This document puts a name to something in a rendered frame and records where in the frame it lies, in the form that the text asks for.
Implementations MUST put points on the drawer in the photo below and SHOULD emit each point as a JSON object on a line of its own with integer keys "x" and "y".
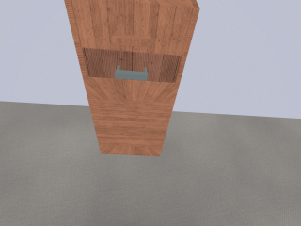
{"x": 102, "y": 63}

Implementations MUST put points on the handle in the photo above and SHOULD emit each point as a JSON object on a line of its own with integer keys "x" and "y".
{"x": 131, "y": 75}
{"x": 131, "y": 40}

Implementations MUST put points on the cabinet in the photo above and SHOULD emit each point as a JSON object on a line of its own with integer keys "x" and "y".
{"x": 131, "y": 117}

